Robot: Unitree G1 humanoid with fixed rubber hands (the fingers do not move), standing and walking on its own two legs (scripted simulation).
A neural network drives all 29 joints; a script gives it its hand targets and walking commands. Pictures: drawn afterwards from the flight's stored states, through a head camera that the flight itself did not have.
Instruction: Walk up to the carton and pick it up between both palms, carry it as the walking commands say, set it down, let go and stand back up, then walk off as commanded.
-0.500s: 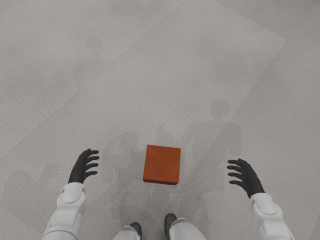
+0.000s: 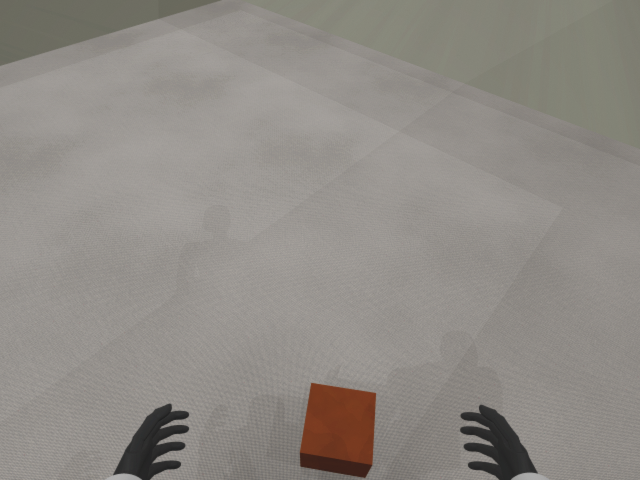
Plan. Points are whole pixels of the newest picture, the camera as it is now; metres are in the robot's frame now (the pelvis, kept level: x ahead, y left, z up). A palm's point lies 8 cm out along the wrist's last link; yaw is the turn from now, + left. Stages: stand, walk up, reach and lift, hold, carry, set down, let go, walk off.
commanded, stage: let go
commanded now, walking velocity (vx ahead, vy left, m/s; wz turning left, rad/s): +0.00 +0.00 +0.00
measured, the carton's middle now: (338, 430) +0.38 -0.07 -0.70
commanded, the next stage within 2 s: stand in 0.24 s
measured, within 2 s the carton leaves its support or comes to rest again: neither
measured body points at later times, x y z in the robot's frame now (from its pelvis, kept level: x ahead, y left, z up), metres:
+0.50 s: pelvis +0.01 +0.00 -0.01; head +0.01 -0.02 +0.44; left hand +0.12 +0.26 -0.11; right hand +0.12 -0.28 -0.11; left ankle -0.04 +0.10 -0.74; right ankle +0.00 -0.11 -0.74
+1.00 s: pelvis +0.05 -0.02 -0.02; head +0.05 -0.03 +0.43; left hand +0.18 +0.22 -0.14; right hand +0.07 -0.29 -0.14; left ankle -0.04 +0.10 -0.74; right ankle +0.00 -0.11 -0.74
